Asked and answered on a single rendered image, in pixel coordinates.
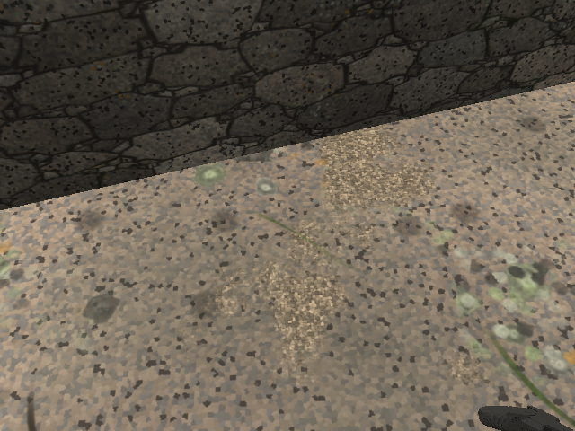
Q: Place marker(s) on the robot right hand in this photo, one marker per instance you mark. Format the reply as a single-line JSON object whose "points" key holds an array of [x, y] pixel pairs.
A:
{"points": [[510, 418]]}

